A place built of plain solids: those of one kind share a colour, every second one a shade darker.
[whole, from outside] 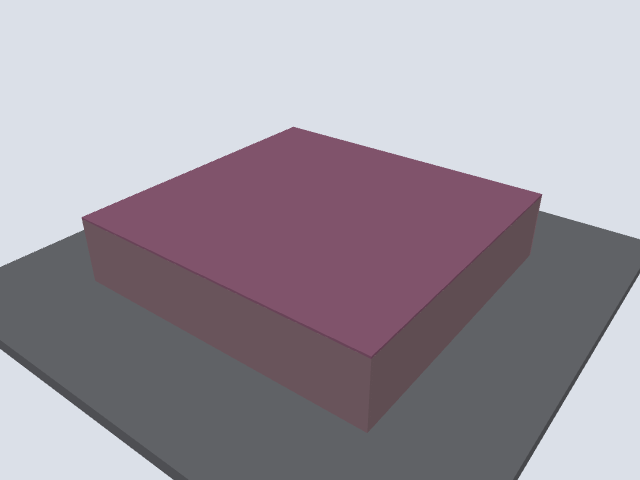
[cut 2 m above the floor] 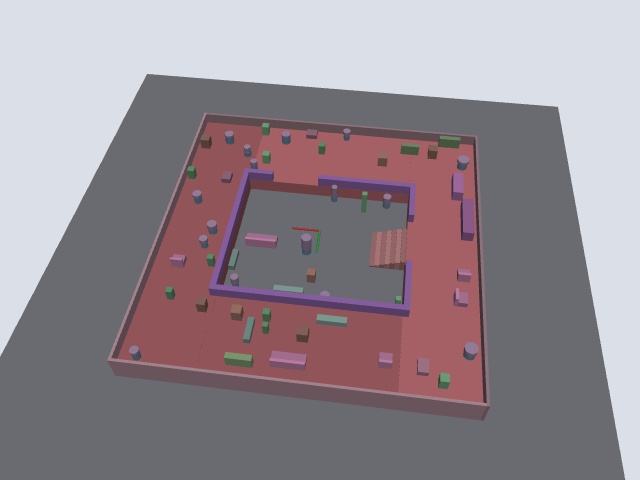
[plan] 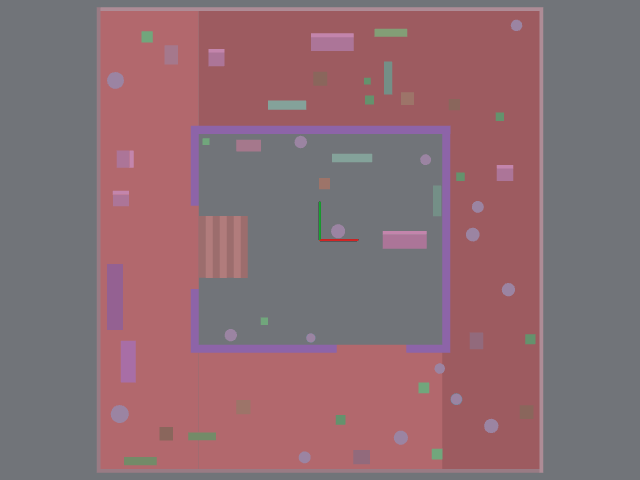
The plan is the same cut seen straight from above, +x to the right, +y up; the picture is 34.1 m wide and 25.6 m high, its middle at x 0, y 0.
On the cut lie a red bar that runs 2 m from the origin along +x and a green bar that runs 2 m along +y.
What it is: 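A room whose floor changes level by 1.10 m; the upper floor's rim is guarded but for openings; in an opening a masonry flight goes down, or there is a bare drop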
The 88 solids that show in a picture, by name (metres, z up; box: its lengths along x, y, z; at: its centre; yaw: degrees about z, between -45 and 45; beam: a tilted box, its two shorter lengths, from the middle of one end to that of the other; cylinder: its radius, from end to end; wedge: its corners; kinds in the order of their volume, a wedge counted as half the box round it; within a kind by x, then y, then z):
{
 "floor_1": {"box": [5.24, 24.42, 1.15], "at": [-9.08, 0.0, 0.53]},
 "floor_2": {"box": [12.98, 6.63, 1.15], "at": [0.03, -8.9, 0.53]},
 "floor_3": {"box": [12.98, 6.56, 1.15], "at": [0.03, 8.93, 0.53]},
 "floor_4": {"box": [5.18, 24.42, 1.15], "at": [9.11, 0.0, 0.53]},
 "wall_1": {"box": [0.2, 24.82, 5.35], "at": [-11.8, 0.0, 2.62]},
 "wall_2": {"box": [23.41, 0.2, 5.35], "at": [0.0, -12.31, 2.62]},
 "wall_3": {"box": [23.41, 0.2, 5.35], "at": [0.0, 12.31, 2.62]},
 "wall_4": {"box": [0.2, 24.82, 5.35], "at": [11.8, 0.0, 2.62]},
 "roof_1": {"box": [23.81, 24.82, 0.16], "at": [0.0, 0.0, 5.38]},
 "planter_1": {"box": [0.43, 2.97, 0.81], "at": [-6.68, -4.1, 1.51]},
 "planter_2": {"box": [0.43, 3.83, 0.81], "at": [-6.68, 3.74, 1.51]},
 "planter_3": {"box": [7.79, 0.43, 0.81], "at": [-3.0, -5.8, 1.51]},
 "planter_4": {"box": [13.85, 0.43, 0.81], "at": [0.03, 5.87, 1.51]},
 "planter_5": {"box": [2.36, 0.43, 0.81], "at": [5.77, -5.8, 1.51]},
 "planter_6": {"box": [0.43, 11.24, 0.81], "at": [6.74, 0.04, 1.51]},
 "column_1": {"box": [0.6, 0.6, 4.2], "at": [-9.22, 10.83, 3.2]},
 "column_2": {"box": [0.37, 0.37, 5.35], "at": [-6.08, 5.25, 2.62]},
 "column_3": {"box": [0.39, 0.39, 5.35], "at": [-2.97, -4.33, 2.62]},
 "column_4": {"box": [0.52, 0.52, 4.2], "at": [1.1, -9.59, 3.2]},
 "column_5": {"box": [0.36, 0.36, 4.2], "at": [2.53, 8.47, 3.2]},
 "column_6": {"box": [0.48, 0.48, 4.2], "at": [2.64, 7.46, 3.2]},
 "column_7": {"box": [0.58, 0.58, 4.2], "at": [5.54, -7.89, 3.2]},
 "column_8": {"box": [0.58, 0.58, 4.2], "at": [6.25, -11.42, 3.2]},
 "column_9": {"box": [0.45, 0.45, 4.2], "at": [7.49, 3.38, 3.2]},
 "column_10": {"box": [0.45, 0.45, 4.2], "at": [9.6, 6.57, 3.2]},
 "column_11": {"box": [0.54, 0.54, 4.2], "at": [11.22, -5.29, 3.2]},
 "tread_1": {"box": [0.37, 3.31, 1.01], "at": [-6.27, -0.37, 0.46]},
 "tread_2": {"box": [0.37, 3.31, 0.88], "at": [-5.9, -0.37, 0.39]},
 "tread_3": {"box": [0.37, 3.31, 0.74], "at": [-5.53, -0.37, 0.32]},
 "tread_4": {"box": [0.37, 3.31, 0.6], "at": [-5.16, -0.37, 0.25]},
 "tread_5": {"box": [0.37, 3.31, 0.46], "at": [-4.79, -0.37, 0.18]},
 "tread_6": {"box": [0.37, 3.31, 0.33], "at": [-4.41, -0.37, 0.11]},
 "tread_7": {"box": [0.37, 3.31, 0.19], "at": [-4.04, -0.37, 0.04]},
 "desk_1": {"box": [0.85, 3.52, 1.03], "at": [-10.94, -3.04, 1.62]},
 "desk_2": {"box": [0.81, 2.23, 1.12], "at": [-10.22, -6.49, 1.66]},
 "bush_1": {"cylinder": 0.45, "from": [-10.91, 8.51, 1.65], "to": [-10.91, 8.51, 2.3]},
 "bush_2": {"cylinder": 0.48, "from": [-10.68, -9.28, 1.73], "to": [-10.68, -9.28, 2.45]},
 "bush_3": {"cylinder": 0.33, "from": [-4.76, -5.07, 0.53], "to": [-4.76, -5.07, 1.13]},
 "bush_4": {"cylinder": 0.33, "from": [-1.03, 5.23, 0.54], "to": [-1.03, 5.23, 1.45]},
 "bush_5": {"cylinder": 0.32, "from": [-0.82, -11.59, 1.64], "to": [-0.82, -11.59, 2.53]},
 "bush_6": {"cylinder": 0.24, "from": [-0.49, -5.22, 0.46], "to": [-0.49, -5.22, 1.52]},
 "bush_7": {"cylinder": 0.38, "from": [0.96, 0.46, 0.61], "to": [0.96, 0.46, 1.7]},
 "bush_8": {"cylinder": 0.38, "from": [4.31, -10.54, 1.79], "to": [4.31, -10.54, 2.85]},
 "bush_9": {"cylinder": 0.29, "from": [5.63, 4.28, 0.47], "to": [5.63, 4.28, 1.12]},
 "bush_10": {"cylinder": 0.28, "from": [6.39, -6.85, 1.63], "to": [6.39, -6.85, 2.64]},
 "bush_11": {"cylinder": 0.29, "from": [7.28, -8.49, 1.58], "to": [7.28, -8.49, 2.28]},
 "bush_12": {"cylinder": 0.36, "from": [8.15, 0.29, 1.59], "to": [8.15, 0.29, 2.27]},
 "bush_13": {"cylinder": 0.32, "from": [8.42, 1.77, 1.65], "to": [8.42, 1.77, 2.56]},
 "bush_14": {"cylinder": 0.38, "from": [9.13, -9.92, 1.82], "to": [9.13, -9.92, 2.57]},
 "bush_15": {"cylinder": 0.35, "from": [10.05, -2.65, 1.74], "to": [10.05, -2.65, 2.56]},
 "bush_16": {"cylinder": 0.3, "from": [10.48, 11.44, 1.78], "to": [10.48, 11.44, 2.58]},
 "seat_1": {"box": [0.86, 0.61, 0.43], "at": [-10.62, 2.1, 1.32]},
 "seat_2": {"box": [0.86, 0.22, 0.82], "at": [-10.62, 2.52, 1.51]},
 "seat_3": {"box": [0.67, 0.93, 0.44], "at": [-10.5, 4.31, 1.32]},
 "seat_4": {"box": [0.24, 0.93, 0.84], "at": [-10.05, 4.31, 1.52]},
 "seat_5": {"box": [0.85, 0.73, 0.41], "at": [-5.52, 9.64, 1.31]},
 "seat_6": {"box": [0.85, 0.18, 0.76], "at": [-5.52, 10.1, 1.48]},
 "seat_7": {"box": [2.27, 0.74, 0.42], "at": [0.66, 10.45, 1.31]},
 "seat_8": {"box": [2.27, 0.22, 0.79], "at": [0.66, 10.93, 1.5]},
 "seat_9": {"box": [2.36, 0.74, 0.5], "at": [4.52, -0.1, 0.2]},
 "seat_10": {"box": [2.36, 0.21, 0.88], "at": [4.52, 0.38, 0.39]},
 "seat_11": {"box": [0.89, 0.66, 0.44], "at": [9.87, 3.48, 1.32]},
 "seat_12": {"box": [0.89, 0.19, 0.9], "at": [9.87, 3.9, 1.55]},
 "plinth_1": {"box": [0.72, 0.72, 1.19], "at": [-8.2, -10.33, 1.7]},
 "plinth_2": {"box": [0.76, 0.77, 1.22], "at": [-4.09, -8.91, 1.71]},
 "plinth_3": {"box": [0.74, 0.74, 0.97], "at": [0.01, 8.6, 1.59]},
 "plinth_4": {"box": [0.6, 0.6, 0.99], "at": [0.24, 3.0, 0.44]},
 "plinth_5": {"box": [0.69, 0.69, 1.29], "at": [4.67, 7.54, 1.75]},
 "plinth_6": {"box": [0.6, 0.6, 0.96], "at": [7.17, 7.22, 1.58]},
 "plinth_7": {"box": [0.74, 0.74, 1.23], "at": [11.02, -9.18, 1.72]},
 "case_1": {"box": [1.75, 0.44, 1.47], "at": [-9.58, -11.79, 1.84]},
 "case_2": {"box": [1.48, 0.4, 0.96], "at": [-6.29, -10.47, 1.58]},
 "case_3": {"box": [1.76, 0.44, 1.23], "at": [3.78, 11.05, 1.72]},
 "pot_1": {"cylinder": 0.39, "from": [-10.91, 8.51, 1.1], "to": [-10.91, 8.51, 1.65]},
 "pot_2": {"cylinder": 0.39, "from": [-10.68, -9.28, 1.1], "to": [-10.68, -9.28, 1.73]},
 "pot_3": {"cylinder": 0.35, "from": [0.96, 0.46, 0.0], "to": [0.96, 0.46, 0.61]},
 "pot_4": {"cylinder": 0.37, "from": [4.31, -10.54, 1.1], "to": [4.31, -10.54, 1.79]},
 "pot_5": {"cylinder": 0.36, "from": [9.13, -9.92, 1.1], "to": [9.13, -9.92, 1.82]},
 "pot_6": {"cylinder": 0.31, "from": [10.05, -2.65, 1.1], "to": [10.05, -2.65, 1.74]},
 "pot_7": {"cylinder": 0.27, "from": [10.48, 11.44, 1.1], "to": [10.48, 11.44, 1.78]},
 "bench_1": {"box": [2.04, 0.49, 0.47], "at": [-1.75, 7.19, 1.34]},
 "bench_2": {"box": [2.15, 0.45, 0.51], "at": [1.72, 4.37, 0.21]},
 "bench_3": {"box": [0.45, 1.75, 0.47], "at": [3.63, 8.64, 1.34]},
 "bench_4": {"box": [0.44, 1.64, 0.52], "at": [6.25, 2.08, 0.21]},
 "table_1": {"box": [0.72, 1.03, 0.43], "at": [-7.93, 9.88, 1.31]},
 "table_2": {"box": [1.33, 0.62, 0.45], "at": [-3.81, 5.03, 0.17]},
 "table_3": {"box": [0.9, 0.76, 0.4], "at": [2.22, -11.58, 1.3]},
 "table_4": {"box": [0.73, 0.9, 0.44], "at": [8.35, -5.38, 1.32]}
}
